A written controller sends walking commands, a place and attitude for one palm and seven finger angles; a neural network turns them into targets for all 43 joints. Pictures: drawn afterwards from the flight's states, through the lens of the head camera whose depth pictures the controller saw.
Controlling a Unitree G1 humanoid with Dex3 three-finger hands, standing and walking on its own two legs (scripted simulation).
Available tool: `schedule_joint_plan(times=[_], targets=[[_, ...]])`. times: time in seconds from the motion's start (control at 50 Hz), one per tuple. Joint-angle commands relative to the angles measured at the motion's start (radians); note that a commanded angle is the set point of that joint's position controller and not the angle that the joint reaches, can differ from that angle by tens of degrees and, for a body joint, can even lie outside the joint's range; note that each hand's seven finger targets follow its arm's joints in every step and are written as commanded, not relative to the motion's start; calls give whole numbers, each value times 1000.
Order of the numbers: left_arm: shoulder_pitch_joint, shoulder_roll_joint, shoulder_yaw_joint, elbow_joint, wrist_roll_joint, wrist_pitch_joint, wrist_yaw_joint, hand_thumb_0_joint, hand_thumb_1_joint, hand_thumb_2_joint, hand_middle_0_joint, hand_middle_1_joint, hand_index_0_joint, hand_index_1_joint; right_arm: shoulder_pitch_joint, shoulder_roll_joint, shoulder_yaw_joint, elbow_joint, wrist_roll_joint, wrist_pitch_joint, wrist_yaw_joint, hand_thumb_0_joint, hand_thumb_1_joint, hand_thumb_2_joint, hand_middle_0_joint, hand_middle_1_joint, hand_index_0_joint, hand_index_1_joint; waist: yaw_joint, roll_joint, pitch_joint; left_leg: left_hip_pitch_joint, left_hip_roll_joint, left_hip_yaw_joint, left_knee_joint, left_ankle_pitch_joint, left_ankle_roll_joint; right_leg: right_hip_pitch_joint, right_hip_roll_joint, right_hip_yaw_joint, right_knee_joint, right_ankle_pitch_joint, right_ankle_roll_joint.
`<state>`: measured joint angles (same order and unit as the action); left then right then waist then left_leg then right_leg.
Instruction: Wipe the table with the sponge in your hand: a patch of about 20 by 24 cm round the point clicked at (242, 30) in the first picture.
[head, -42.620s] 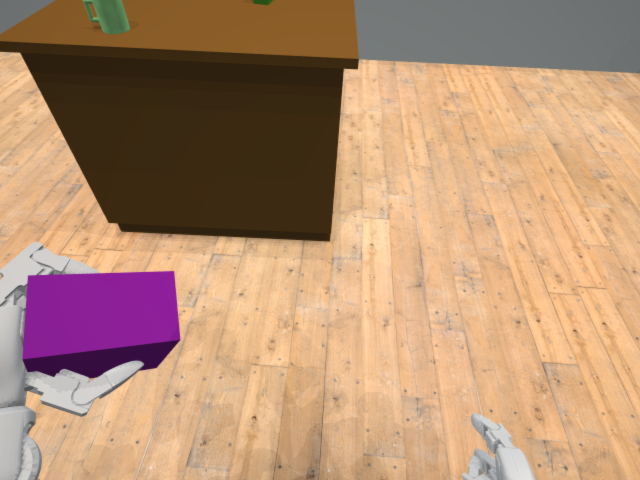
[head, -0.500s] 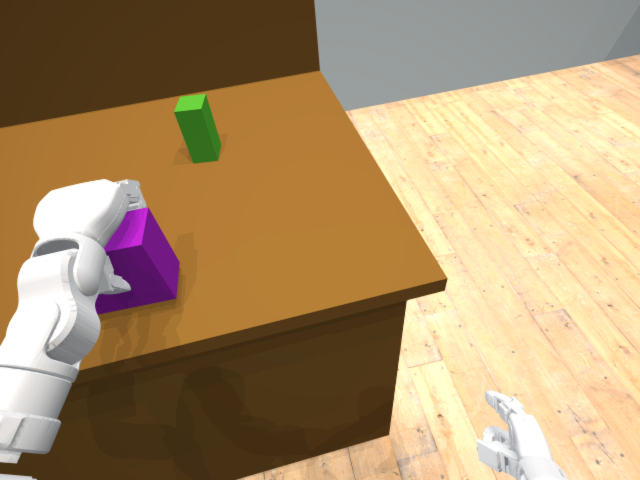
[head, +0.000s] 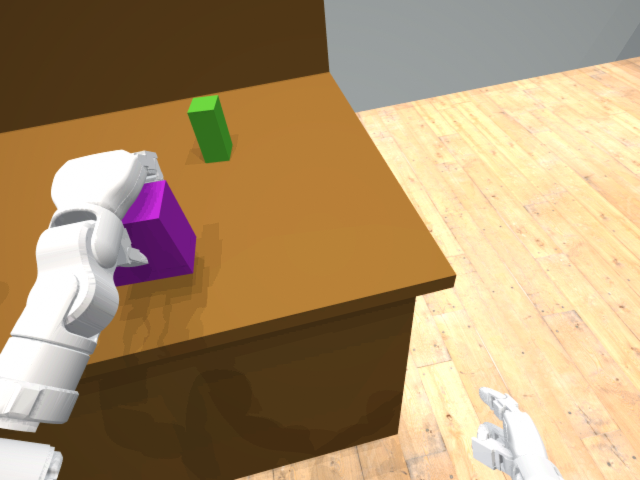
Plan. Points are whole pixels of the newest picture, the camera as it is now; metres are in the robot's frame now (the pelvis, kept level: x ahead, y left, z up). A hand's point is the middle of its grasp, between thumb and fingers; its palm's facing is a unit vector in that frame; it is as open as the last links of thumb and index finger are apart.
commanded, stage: lift the sponge slowly off the table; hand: left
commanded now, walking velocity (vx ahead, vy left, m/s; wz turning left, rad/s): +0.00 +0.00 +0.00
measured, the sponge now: (138, 245) +0.33 +0.29 +0.14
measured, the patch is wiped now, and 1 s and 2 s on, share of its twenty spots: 1.00 1.00 1.00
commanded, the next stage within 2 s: bring the sponge back beside the body in 0.48 s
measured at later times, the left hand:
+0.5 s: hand (128, 197) +0.34 +0.27 +0.22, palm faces +0.09 +0.00 -1.00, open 10.4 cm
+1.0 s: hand (109, 223) +0.30 +0.27 +0.22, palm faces +0.16 -0.02 -0.99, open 10.4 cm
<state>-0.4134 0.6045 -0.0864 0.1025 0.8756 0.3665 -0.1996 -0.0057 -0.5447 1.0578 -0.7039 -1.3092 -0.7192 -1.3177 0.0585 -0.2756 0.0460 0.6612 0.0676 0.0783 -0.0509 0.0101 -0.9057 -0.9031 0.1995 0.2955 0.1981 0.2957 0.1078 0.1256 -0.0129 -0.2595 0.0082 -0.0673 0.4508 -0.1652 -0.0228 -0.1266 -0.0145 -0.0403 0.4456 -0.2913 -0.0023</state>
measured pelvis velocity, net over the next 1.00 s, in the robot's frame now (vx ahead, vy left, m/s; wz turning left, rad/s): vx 0.00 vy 0.00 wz -0.01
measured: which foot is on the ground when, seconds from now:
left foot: down 0.00-1.00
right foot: down 0.00-1.00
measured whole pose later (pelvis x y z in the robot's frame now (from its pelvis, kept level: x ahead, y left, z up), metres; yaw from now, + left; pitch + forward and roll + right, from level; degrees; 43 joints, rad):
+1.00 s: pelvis +0.00 +0.00 +0.00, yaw -1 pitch -2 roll +0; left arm -0.25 0.66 -0.02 -0.19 0.81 0.38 -0.24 -0.01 -0.55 1.06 -0.71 -1.31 -0.72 -1.32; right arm 0.04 -0.28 0.05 0.62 0.06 0.09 -0.04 0.01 -0.91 -0.90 0.20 0.30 0.20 0.30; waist 0.14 0.13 -0.02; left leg -0.26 0.01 -0.06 0.47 -0.18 -0.03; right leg -0.13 -0.01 -0.03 0.47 -0.30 0.00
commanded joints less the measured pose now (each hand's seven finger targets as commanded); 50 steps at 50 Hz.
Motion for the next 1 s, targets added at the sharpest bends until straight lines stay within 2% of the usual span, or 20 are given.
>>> schedule_joint_plan(times=[0.0, 0.06, 0.08, 0.14, 0.16, 0.22, 0.26, 0.4, 0.44, 0.46, 0.52, 0.6, 0.64, 0.66, 0.74, 0.84, 0.86, 0.92, 0.96, 0.98], targets=[[-443, 309, 180, -154, 39, 12, 41, 0, 100, 1300, -1200, -1600, -1200, -1600, -191, -108, -36, -164, -1, -53, -10, 0, -900, -900, 200, 300, 200, 300, -10, -66, -278, 166, -56, 49, -36, 138, 56, -11, 60, -13, -71, 198, -63], [-447, 363, 223, -138, 45, 32, 34, 0, 100, 1300, -1200, -1600, -1200, -1600, -206, -113, -31, -174, 0, -46, -9, 0, -900, -900, 200, 300, 200, 300, 6, -48, -277, 148, -59, 54, -35, 148, 56, 5, 59, 2, -68, 224, -67], [-467, 346, 200, -109, 45, 38, 31, 0, 100, 1300, -1200, -1600, -1200, -1600, -193, -111, -28, -169, -2, -43, -10, 0, -900, -900, 200, 300, 200, 300, -1, -86, -276, 138, -61, 59, -35, 153, 55, 9, 54, -7, -64, 228, -62], [-485, 352, 191, -103, 43, 50, 11, 0, 100, 1300, -1200, -1600, -1200, -1600, -198, -114, -29, -171, 0, -36, -8, 0, -900, -900, 200, 300, 200, 300, -1, -65, -288, 142, -60, 61, -27, 162, 54, 8, 51, -4, -61, 248, -59], [-487, 355, 197, -142, 43, 48, 1, 0, 100, 1300, -1200, -1600, -1200, -1600, -208, -111, -28, -187, 4, -41, -5, 0, -900, -900, 200, 300, 200, 300, 1, -17, -314, 155, -61, 58, -24, 180, 54, 21, 53, 2, -54, 266, -66], [-454, 302, 151, -170, 29, 44, -31, 0, 100, 1300, -1200, -1600, -1200, -1600, -198, -107, -32, -193, 3, -40, -3, 0, -900, -900, 200, 300, 200, 300, -12, -69, -314, 169, -62, 57, -10, 206, 62, 14, 50, -9, -51, 308, -56], [-432, 291, 146, -230, 22, 39, -53, 0, 100, 1300, -1200, -1600, -1200, -1600, -212, -101, -30, -214, 8, -45, 1, 0, -900, -900, 200, 300, 200, 300, -11, -32, -320, 180, -63, 58, 1, 221, 66, 15, 52, 0, -48, 338, -59], [-446, 373, 219, -180, 26, 32, -46, 0, 100, 1300, -1200, -1600, -1200, -1600, -182, -109, -29, -193, 1, -39, -9, 0, -900, -900, 200, 300, 200, 300, -3, -95, -263, 146, -59, 55, -13, 198, 65, -5, 49, -9, -50, 295, -57], [-454, 400, 242, -176, 24, 27, -34, 0, 100, 1300, -1200, -1600, -1200, -1600, -183, -113, -31, -190, -1, -34, -11, 0, -900, -900, 200, 300, 200, 300, 3, -97, -280, 147, -61, 61, -12, 197, 63, 7, 47, -2, -50, 301, -56], [-455, 428, 270, -205, 29, 24, -28, 0, 100, 1300, -1200, -1600, -1200, -1600, -197, -116, -31, -197, 2, -38, -10, 0, -900, -900, 200, 300, 200, 300, 11, -46, -303, 154, -60, 59, -11, 204, 61, 20, 51, 9, -46, 302, -64], [-436, 368, 225, -219, 15, 22, -21, 0, 100, 1300, -1200, -1600, -1200, -1600, -194, -106, -31, -198, -1, -38, -4, 0, -900, -900, 200, 300, 200, 300, 7, -42, -327, 166, -64, 64, -2, 238, 60, 31, 45, 2, -40, 346, -59], [-370, 357, 219, -177, 7, 47, -41, 0, 100, 1300, -1200, -1600, -1200, -1600, -187, -111, -32, -199, 1, -32, -2, 0, -900, -900, 200, 300, 200, 300, 1, -86, -289, 143, -60, 68, 0, 220, 61, 18, 44, -3, -42, 349, -50], [-356, 355, 212, -206, 6, 56, -55, 0, 100, 1300, -1200, -1600, -1200, -1600, -197, -112, -32, -205, 2, -26, 0, 0, -900, -900, 200, 300, 200, 300, 0, -83, -288, 141, -60, 68, 2, 207, 63, 11, 43, -2, -39, 339, -47], [-339, 351, 217, -245, 4, 56, -62, 0, 100, 1300, -1200, -1600, -1200, -1600, -215, -109, -30, -222, 6, -31, 2, 0, -900, -900, 200, 300, 200, 300, 3, -42, -298, 148, -60, 66, 4, 209, 64, 16, 47, 8, -38, 340, -53], [-294, 346, 215, -326, -3, 39, -75, 0, 100, 1300, -1200, -1600, -1200, -1600, -207, -102, -30, -226, 1, -27, 1, 0, -900, -900, 200, 300, 200, 300, 1, -75, -300, 160, -61, 62, 11, 223, 68, 5, 45, -3, -32, 348, -46], [-236, 381, 282, -448, -22, 2, -36, 0, 100, 1300, -1200, -1600, -1200, -1600, -216, -91, -27, -232, -7, -38, -1, 0, -900, -900, 200, 300, 200, 300, 18, -53, -289, 165, -58, 56, 5, 226, 65, 1, 50, -4, -32, 319, -51], [-238, 404, 312, -486, -19, 4, -23, 0, 100, 1300, -1200, -1600, -1200, -1600, -243, -90, -24, -240, -1, -45, -1, 0, -900, -900, 200, 300, 200, 300, 25, -8, -297, 171, -53, 48, 1, 219, 63, 5, 59, 9, -32, 291, -62], [-225, 374, 301, -457, -26, 20, 20, 0, 100, 1300, -1200, -1600, -1200, -1600, -229, -87, -26, -221, -8, -41, 2, 0, -900, -900, 200, 300, 200, 300, 32, -33, -269, 156, -53, 52, -14, 202, 53, -2, 55, -2, -41, 256, -61], [-211, 374, 310, -448, -29, 50, 32, 0, 100, 1300, -1200, -1600, -1200, -1600, -260, -89, -24, -223, 1, -44, 1, 0, -900, -900, 200, 300, 200, 300, 38, -6, -261, 153, -49, 50, -18, 186, 50, -6, 64, 16, -46, 234, -69], [-195, 358, 296, -423, -41, 57, 36, 0, 100, 1300, -1200, -1600, -1200, -1600, -237, -90, -24, -215, -4, -41, 0, 0, -900, -900, 200, 300, 200, 300, 35, -49, -260, 143, -49, 54, -21, 175, 47, -3, 55, 3, -45, 224, -61]])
